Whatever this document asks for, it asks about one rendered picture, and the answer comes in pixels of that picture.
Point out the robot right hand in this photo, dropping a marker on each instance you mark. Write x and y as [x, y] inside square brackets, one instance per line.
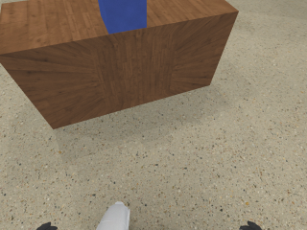
[251, 226]

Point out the pedestal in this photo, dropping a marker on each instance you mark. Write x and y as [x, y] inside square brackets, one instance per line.
[61, 55]

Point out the carton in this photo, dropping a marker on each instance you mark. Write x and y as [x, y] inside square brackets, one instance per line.
[123, 15]

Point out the left robot thigh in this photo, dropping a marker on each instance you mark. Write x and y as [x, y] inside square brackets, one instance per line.
[117, 217]

